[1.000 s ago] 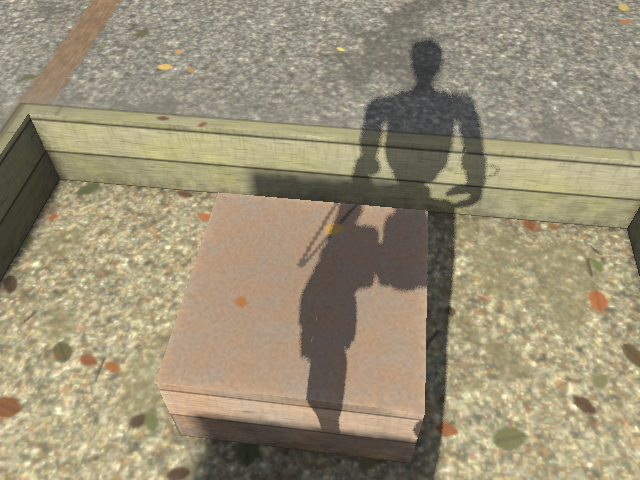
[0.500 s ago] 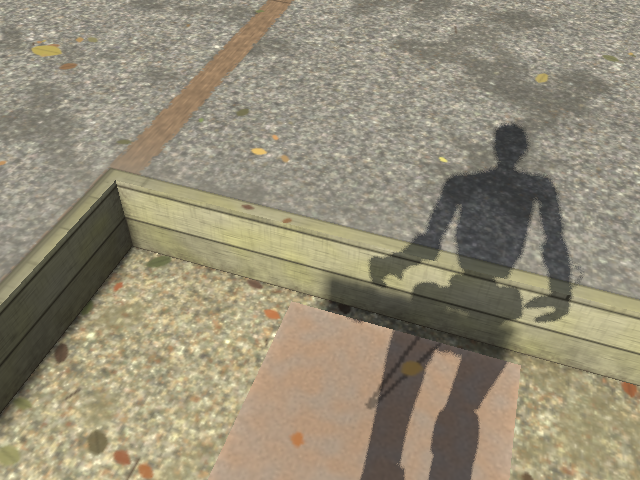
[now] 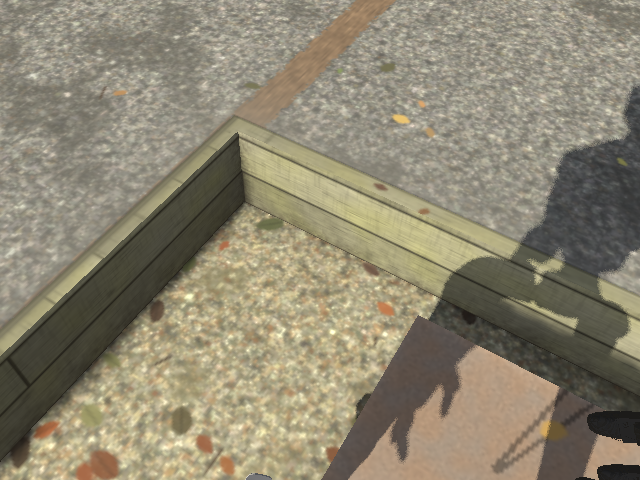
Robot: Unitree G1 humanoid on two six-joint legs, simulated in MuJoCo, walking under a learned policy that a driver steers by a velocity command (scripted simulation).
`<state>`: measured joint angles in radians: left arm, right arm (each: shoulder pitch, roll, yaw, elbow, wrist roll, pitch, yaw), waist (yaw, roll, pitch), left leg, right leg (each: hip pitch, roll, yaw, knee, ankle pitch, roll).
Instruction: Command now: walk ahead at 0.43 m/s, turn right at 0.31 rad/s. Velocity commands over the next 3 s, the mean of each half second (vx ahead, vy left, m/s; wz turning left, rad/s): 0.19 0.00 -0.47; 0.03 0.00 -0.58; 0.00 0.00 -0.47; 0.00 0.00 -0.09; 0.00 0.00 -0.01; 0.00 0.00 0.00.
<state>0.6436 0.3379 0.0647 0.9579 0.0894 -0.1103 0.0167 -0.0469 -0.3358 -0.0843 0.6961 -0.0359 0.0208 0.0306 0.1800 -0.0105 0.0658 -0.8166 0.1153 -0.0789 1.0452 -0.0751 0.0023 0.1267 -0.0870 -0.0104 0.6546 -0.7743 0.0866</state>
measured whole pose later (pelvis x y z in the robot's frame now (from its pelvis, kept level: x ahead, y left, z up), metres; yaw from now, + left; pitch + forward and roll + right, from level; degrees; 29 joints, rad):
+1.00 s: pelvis +0.45 +0.19 -0.03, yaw -34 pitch +2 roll +4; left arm 0.19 0.19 0.04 0.70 0.01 0.05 0.13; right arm 0.10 -0.24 0.00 0.53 -0.03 0.08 0.00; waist 0.02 0.03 0.07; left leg -0.74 -0.09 -0.07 1.44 -0.13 -0.06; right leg -0.63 0.08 0.26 1.30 -0.68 -0.04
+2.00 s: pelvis +0.62 +0.36 -0.22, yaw -48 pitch -2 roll +0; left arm 0.27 0.15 0.02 1.03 0.01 0.01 0.06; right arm 0.36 -0.15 0.00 1.00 -0.02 0.00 -0.04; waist -0.04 0.00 0.03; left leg -0.11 -0.10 0.13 0.33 -0.20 0.13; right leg -0.13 0.03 0.06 0.44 -0.28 -0.02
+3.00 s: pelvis +0.60 +0.36 -0.22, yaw -47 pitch -1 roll +0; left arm 0.35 0.09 -0.02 1.19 0.01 -0.01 0.06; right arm 0.31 -0.10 0.02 1.15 -0.01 -0.03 -0.04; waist -0.02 -0.01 0.01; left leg -0.15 -0.07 0.11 0.34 -0.18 0.11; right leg -0.14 0.05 0.04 0.38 -0.22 -0.03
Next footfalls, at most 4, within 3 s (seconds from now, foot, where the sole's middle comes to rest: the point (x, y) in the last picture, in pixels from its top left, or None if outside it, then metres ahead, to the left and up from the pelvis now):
0.18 left None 0.29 0.22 -1.00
0.62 right None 0.41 0.04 -0.70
1.24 left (225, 400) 0.67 0.36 -1.00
1.78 right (246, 454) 0.55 0.27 -1.00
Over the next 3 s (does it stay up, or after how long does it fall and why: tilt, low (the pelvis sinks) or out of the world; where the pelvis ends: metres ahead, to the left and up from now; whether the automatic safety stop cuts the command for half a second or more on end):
stays up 0.60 0.36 -0.22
